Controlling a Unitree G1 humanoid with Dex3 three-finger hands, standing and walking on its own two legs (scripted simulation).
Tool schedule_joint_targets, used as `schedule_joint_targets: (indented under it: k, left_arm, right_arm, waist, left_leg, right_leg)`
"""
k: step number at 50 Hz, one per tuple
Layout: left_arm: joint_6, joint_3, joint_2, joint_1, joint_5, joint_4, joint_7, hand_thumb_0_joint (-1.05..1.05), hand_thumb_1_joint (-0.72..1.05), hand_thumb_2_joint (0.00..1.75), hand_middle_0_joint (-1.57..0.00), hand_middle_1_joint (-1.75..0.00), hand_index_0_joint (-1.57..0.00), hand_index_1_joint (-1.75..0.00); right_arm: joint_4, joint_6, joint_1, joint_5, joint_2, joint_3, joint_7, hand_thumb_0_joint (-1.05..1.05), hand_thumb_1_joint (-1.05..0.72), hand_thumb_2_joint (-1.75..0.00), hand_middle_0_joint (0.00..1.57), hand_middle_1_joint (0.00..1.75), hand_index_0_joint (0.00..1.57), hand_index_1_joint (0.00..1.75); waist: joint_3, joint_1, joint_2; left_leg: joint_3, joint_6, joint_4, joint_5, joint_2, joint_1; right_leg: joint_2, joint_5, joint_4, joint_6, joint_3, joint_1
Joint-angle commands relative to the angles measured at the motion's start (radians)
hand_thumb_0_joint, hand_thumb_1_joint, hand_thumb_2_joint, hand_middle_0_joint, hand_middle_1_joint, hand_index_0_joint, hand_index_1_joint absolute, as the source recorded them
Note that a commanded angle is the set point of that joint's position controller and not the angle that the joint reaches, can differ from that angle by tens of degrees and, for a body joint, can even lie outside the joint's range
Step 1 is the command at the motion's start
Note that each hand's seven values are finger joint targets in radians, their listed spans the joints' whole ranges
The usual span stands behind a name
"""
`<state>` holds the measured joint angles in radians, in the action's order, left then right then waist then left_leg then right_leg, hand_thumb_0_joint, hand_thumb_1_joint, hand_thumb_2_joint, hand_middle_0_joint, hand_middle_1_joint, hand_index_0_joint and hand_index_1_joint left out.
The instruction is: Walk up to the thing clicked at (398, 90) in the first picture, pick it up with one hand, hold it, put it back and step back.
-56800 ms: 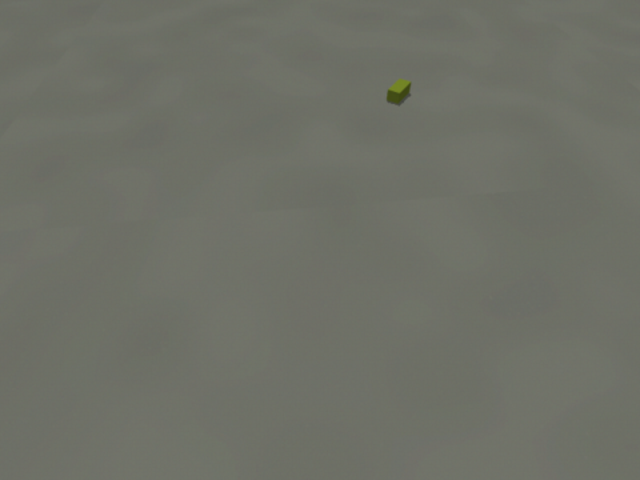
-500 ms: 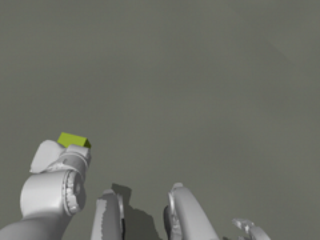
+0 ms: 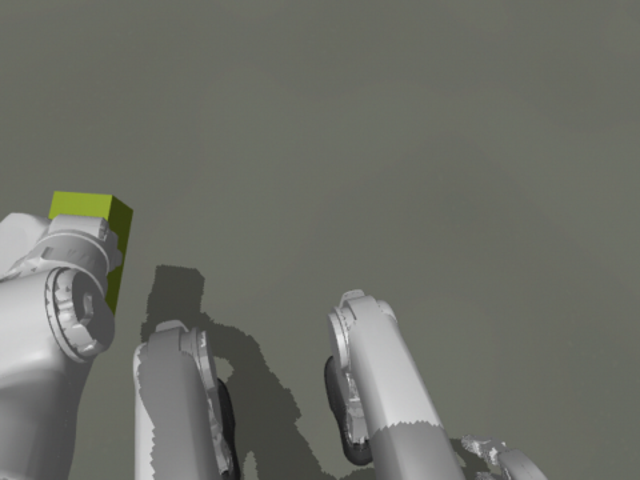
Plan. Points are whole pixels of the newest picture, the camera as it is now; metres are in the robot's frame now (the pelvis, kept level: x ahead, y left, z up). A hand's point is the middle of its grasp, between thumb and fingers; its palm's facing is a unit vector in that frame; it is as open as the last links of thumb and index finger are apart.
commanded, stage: crouch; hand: left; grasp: from above
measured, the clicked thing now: (85, 257) +0.43 +0.27 -0.19
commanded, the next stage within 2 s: lower in 0.38 s
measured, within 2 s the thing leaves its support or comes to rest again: neither
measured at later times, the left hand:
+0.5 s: hand (96, 268) +0.42 +0.28 -0.25, palm faces -0.02 -0.48 -0.88, open 10.4 cm
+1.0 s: hand (110, 276) +0.42 +0.28 -0.31, palm faces -0.05 -0.50 -0.87, open 10.4 cm
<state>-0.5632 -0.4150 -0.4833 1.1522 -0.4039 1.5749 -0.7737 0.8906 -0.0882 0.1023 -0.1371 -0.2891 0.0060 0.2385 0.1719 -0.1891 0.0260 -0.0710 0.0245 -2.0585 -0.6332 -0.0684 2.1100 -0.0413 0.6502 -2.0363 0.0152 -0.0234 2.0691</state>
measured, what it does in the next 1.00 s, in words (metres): lowers itself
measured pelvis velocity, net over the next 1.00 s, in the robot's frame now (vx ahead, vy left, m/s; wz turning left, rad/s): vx -0.01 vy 0.00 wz -0.09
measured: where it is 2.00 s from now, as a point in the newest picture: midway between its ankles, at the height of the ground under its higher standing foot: (288, 441)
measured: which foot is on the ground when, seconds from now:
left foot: down 0.00-1.00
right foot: down 0.00-1.00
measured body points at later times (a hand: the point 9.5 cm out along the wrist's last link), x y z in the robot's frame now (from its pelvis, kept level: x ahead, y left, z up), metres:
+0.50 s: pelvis +0.00 +0.00 -0.08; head +0.27 +0.02 +0.29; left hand +0.43 +0.30 -0.20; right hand +0.03 -0.29 -0.20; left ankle +0.09 +0.14 -0.39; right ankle +0.09 -0.12 -0.39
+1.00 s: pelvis -0.01 +0.00 -0.10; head +0.28 +0.04 +0.24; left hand +0.43 +0.30 -0.26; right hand -0.01 -0.27 -0.20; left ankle +0.08 +0.14 -0.39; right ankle +0.09 -0.12 -0.39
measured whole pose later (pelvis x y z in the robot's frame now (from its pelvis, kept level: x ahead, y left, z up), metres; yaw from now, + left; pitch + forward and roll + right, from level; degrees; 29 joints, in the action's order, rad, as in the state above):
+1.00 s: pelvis -0.01 +0.00 -0.10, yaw -5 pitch +30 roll -8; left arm -0.49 -0.57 -0.78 1.22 -0.50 1.72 -0.83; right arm 0.89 -0.18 0.04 -0.20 -0.34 0.10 0.39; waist -0.16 -0.30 -0.05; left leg -0.19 0.03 -2.42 -0.66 -0.05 2.30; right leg -0.06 0.66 -2.33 0.03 -0.11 2.22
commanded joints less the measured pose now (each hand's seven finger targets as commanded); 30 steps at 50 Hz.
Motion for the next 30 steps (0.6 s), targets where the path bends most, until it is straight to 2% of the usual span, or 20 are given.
schedule_joint_targets:
  k: [1, 5, 8, 10, 11, 12, 14, 16, 17, 18, 19, 20, 21, 23, 24, 25, 26, 28, 29, 30]
  left_arm:
    - [0.015, 0.046, -0.269, 0.362, -0.082, -0.111, -0.025, 0.0, 0.76, 0.76, -1.19, -0.47, -1.14, -0.53]
    - [0.024, 0.043, -0.293, 0.346, -0.133, -0.078, -0.028, 0.0, 0.79, 0.72, -1.21, -0.47, -1.17, -0.52]
    - [0.033, 0.026, -0.308, 0.354, -0.149, -0.064, -0.039, 0.0, 0.81, 0.72, -1.22, -0.46, -1.18, -0.51]
    - [0.041, 0.017, -0.322, 0.371, -0.147, -0.08, -0.047, 0.0, 0.8, 0.75, -1.22, -0.5, -1.18, -0.54]
    - [0.042, 0.012, -0.325, 0.382, -0.146, -0.075, -0.05, 0.0, 0.78, 0.74, -1.19, -0.5, -1.15, -0.55]
    - [0.047, 0.002, -0.334, 0.391, -0.142, -0.092, -0.054, 0.0, 0.77, 0.75, -1.19, -0.49, -1.15, -0.54]
    - [0.048, -0.011, -0.342, 0.408, -0.136, -0.099, -0.062, 0.0, 0.75, 0.74, -1.17, -0.51, -1.13, -0.55]
    - [0.052, -0.033, -0.357, 0.419, -0.127, -0.101, -0.076, 0.0, 0.76, 0.77, -1.19, -0.5, -1.14, -0.55]
    - [0.05, -0.033, -0.369, 0.429, -0.13, -0.11, -0.079, 0.0, 0.76, 0.77, -1.19, -0.51, -1.14, -0.56]
    - [0.05, -0.045, -0.371, 0.42, -0.128, -0.097, -0.085, 0.0, 0.76, 0.81, -1.2, -0.5, -1.15, -0.56]
    - [0.047, -0.049, -0.378, 0.423, -0.124, -0.1, -0.088, 0.0, 0.75, 0.84, -1.2, -0.51, -1.14, -0.58]
    - [0.039, -0.044, -0.385, 0.417, -0.129, -0.085, -0.089, 0.0, 0.75, 0.83, -1.19, -0.51, -1.13, -0.58]
    - [0.043, -0.06, -0.404, 0.448, -0.126, -0.118, -0.093, 0.0, 0.74, 0.86, -1.2, -0.51, -1.13, -0.58]
    - [0.042, -0.076, -0.437, 0.437, -0.139, -0.092, -0.098, 0.0, 0.75, 0.86, -1.2, -0.5, -1.13, -0.57]
    - [0.042, -0.071, -0.439, 0.427, -0.14, -0.08, -0.094, 0.0, 0.75, 0.88, -1.2, -0.52, -1.14, -0.59]
    - [0.051, -0.085, -0.45, 0.446, -0.14, -0.112, -0.092, 0.0, 0.76, 0.89, -1.23, -0.46, -1.15, -0.55]
    - [0.047, -0.07, -0.448, 0.427, -0.14, -0.076, -0.08, 0.0, 0.73, 0.86, -1.2, -0.48, -1.12, -0.56]
    - [0.044, -0.074, -0.466, 0.394, -0.138, -0.034, -0.067, 0.0, 0.73, 0.85, -1.19, -0.48, -1.12, -0.56]
    - [0.051, -0.066, -0.454, 0.416, -0.14, -0.058, -0.06, 0.0, 0.73, 0.86, -1.19, -0.48, -1.12, -0.56]
    - [0.049, -0.073, -0.444, 0.372, -0.138, -0.02, -0.057, 0.0, 0.77, 0.89, -1.23, -0.47, -1.15, -0.55]
  right_arm:
    - [-0.018, -0.013, 0.191, 0.01, -0.22, -0.051, 0.011, 0.0, -0.91, -0.91, 0.2, 0.3, 0.2, 0.3]
    - [-0.015, -0.021, 0.21, 0.008, -0.218, -0.048, 0.02, 0.0, -0.91, -0.91, 0.2, 0.3, 0.2, 0.3]
    - [-0.016, -0.027, 0.22, 0.007, -0.223, -0.051, 0.026, 0.0, -0.91, -0.91, 0.2, 0.3, 0.2, 0.3]
    - [-0.021, -0.034, 0.221, 0.003, -0.227, -0.057, 0.032, 0.0, -0.91, -0.91, 0.2, 0.3, 0.2, 0.3]
    - [-0.023, -0.036, 0.228, -0.005, -0.228, -0.054, 0.039, 0.0, -0.91, -0.91, 0.2, 0.3, 0.2, 0.3]
    - [-0.02, -0.042, 0.231, -0.002, -0.235, -0.058, 0.043, 0.0, -0.91, -0.91, 0.2, 0.3, 0.2, 0.3]
    - [-0.017, -0.051, 0.23, -0.013, -0.248, -0.061, 0.054, 0.0, -0.91, -0.91, 0.2, 0.3, 0.2, 0.3]
    - [-0.016, -0.049, 0.233, -0.009, -0.251, -0.06, 0.06, 0.0, -0.92, -0.91, 0.2, 0.3, 0.2, 0.3]
    - [-0.007, -0.053, 0.235, -0.018, -0.257, -0.063, 0.065, 0.0, -0.92, -0.91, 0.2, 0.3, 0.2, 0.3]
    - [-0.016, -0.051, 0.241, -0.008, -0.253, -0.059, 0.067, 0.0, -0.91, -0.91, 0.2, 0.3, 0.2, 0.3]
    - [-0.011, -0.05, 0.242, -0.011, -0.257, -0.059, 0.068, 0.0, -0.92, -0.91, 0.2, 0.3, 0.2, 0.3]
    - [-0.004, -0.05, 0.237, -0.014, -0.267, -0.061, 0.07, 0.0, -0.92, -0.91, 0.2, 0.3, 0.2, 0.3]
    - [0.002, -0.049, 0.239, -0.014, -0.267, -0.059, 0.072, 0.0, -0.92, -0.91, 0.2, 0.3, 0.2, 0.3]
    - [0.009, -0.05, 0.237, -0.016, -0.272, -0.058, 0.078, 0.0, -0.92, -0.91, 0.2, 0.3, 0.2, 0.3]
    - [0.016, -0.049, 0.224, -0.021, -0.279, -0.059, 0.081, 0.0, -0.92, -0.91, 0.2, 0.3, 0.2, 0.3]
    - [0.017, -0.048, 0.244, -0.013, -0.264, -0.048, 0.084, 0.0, -0.91, -0.91, 0.2, 0.3, 0.2, 0.3]
    - [0.029, -0.051, 0.229, -0.026, -0.273, -0.05, 0.088, 0.0, -0.91, -0.91, 0.2, 0.3, 0.2, 0.3]
    - [0.029, -0.053, 0.22, -0.021, -0.283, -0.042, 0.09, 0.0, -0.91, -0.9, 0.2, 0.3, 0.2, 0.3]
    - [0.029, -0.056, 0.241, -0.021, -0.271, -0.029, 0.097, 0.0, -0.91, -0.9, 0.2, 0.3, 0.2, 0.3]
    - [0.021, -0.057, 0.238, -0.015, -0.269, -0.026, 0.101, 0.0, -0.91, -0.9, 0.2, 0.3, 0.2, 0.3]
  waist:
    - [0.704, -0.008, 0.109]
    - [0.678, -0.011, 0.145]
    - [0.675, -0.011, 0.177]
    - [0.692, -0.008, 0.213]
    - [0.686, -0.02, 0.203]
    - [0.694, -0.016, 0.238]
    - [0.685, -0.031, 0.238]
    - [0.696, -0.029, 0.235]
    - [0.692, -0.039, 0.245]
    - [0.703, -0.029, 0.238]
    - [0.709, -0.037, 0.244]
    - [0.693, -0.037, 0.253]
    - [0.691, -0.044, 0.255]
    - [0.667, -0.044, 0.253]
    - [0.649, -0.054, 0.245]
    - [0.655, -0.05, 0.248]
    - [0.617, -0.069, 0.228]
    - [0.583, -0.074, 0.213]
    - [0.576, -0.084, 0.2]
    - [0.586, -0.076, 0.205]
  left_leg:
    - [0.066, -0.011, 0.117, 0.122, 0.036, -0.459]
    - [0.069, -0.01, 0.067, 0.153, 0.031, -0.407]
    - [0.065, -0.008, 0.038, 0.161, 0.026, -0.395]
    - [0.071, -0.006, 0.022, 0.165, 0.025, -0.407]
    - [0.063, -0.006, 0.008, 0.164, 0.023, -0.416]
    - [0.059, -0.003, 0.009, 0.168, 0.02, -0.432]
    - [0.053, -0.005, -0.01, 0.16, 0.019, -0.431]
    - [0.062, -0.006, -0.028, 0.163, 0.019, -0.406]
    - [0.061, -0.009, -0.042, 0.166, 0.022, -0.413]
    - [0.067, -0.006, -0.049, 0.169, 0.017, -0.398]
    - [0.068, -0.007, -0.063, 0.177, 0.019, -0.406]
    - [0.066, -0.008, -0.068, 0.174, 0.02, -0.411]
    - [0.064, -0.008, -0.073, 0.174, 0.017, -0.391]
    - [0.064, -0.011, -0.083, 0.161, 0.017, -0.368]
    - [0.063, -0.016, -0.091, 0.146, 0.019, -0.345]
    - [0.059, -0.013, -0.096, 0.151, 0.014, -0.359]
    - [0.053, -0.016, -0.097, 0.143, 0.017, -0.341]
    - [0.051, -0.024, -0.112, 0.122, 0.018, -0.289]
    - [0.046, -0.024, -0.117, 0.125, 0.019, -0.28]
    - [0.044, -0.02, -0.123, 0.139, 0.013, -0.296]
  right_leg:
    - [-0.01, -0.166, 0.239, -0.025, -0.039, -0.324]
    - [-0.016, -0.227, 0.17, -0.026, -0.049, -0.303]
    - [-0.017, -0.248, 0.129, -0.028, -0.056, -0.28]
    - [-0.018, -0.252, 0.111, -0.03, -0.055, -0.274]
    - [-0.014, -0.255, 0.096, -0.028, -0.062, -0.264]
    - [-0.014, -0.259, 0.085, -0.03, -0.067, -0.252]
    - [-0.009, -0.258, 0.065, -0.025, -0.083, -0.25]
    - [-0.015, -0.268, 0.065, -0.02, -0.08, -0.279]
    - [-0.006, -0.276, 0.053, -0.017, -0.087, -0.281]
    - [-0.017, -0.282, 0.059, -0.016, -0.08, -0.3]
    - [-0.014, -0.294, 0.051, -0.013, -0.082, -0.302]
    - [-0.01, -0.295, 0.04, -0.014, -0.089, -0.287]
    - [-0.012, -0.3, 0.036, -0.011, -0.091, -0.296]
    - [-0.01, -0.288, 0.025, -0.01, -0.096, -0.284]
    - [-0.008, -0.272, 0.02, -0.008, -0.101, -0.283]
    - [-0.011, -0.273, 0.022, -0.007, -0.103, -0.278]
    - [-0.008, -0.261, 0.01, -0.005, -0.114, -0.278]
    - [-0.014, -0.239, 0.017, -0.001, -0.108, -0.276]
    - [-0.013, -0.242, 0.01, 0.001, -0.116, -0.274]
    - [-0.02, -0.25, 0.007, -0.002, -0.117, -0.271]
